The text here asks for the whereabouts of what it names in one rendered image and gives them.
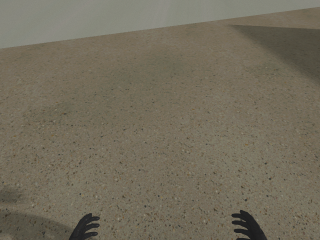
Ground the right robot hand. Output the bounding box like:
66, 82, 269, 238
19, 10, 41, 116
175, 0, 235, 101
231, 210, 267, 240

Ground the left robot hand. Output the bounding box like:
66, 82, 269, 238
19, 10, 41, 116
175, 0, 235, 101
69, 213, 100, 240

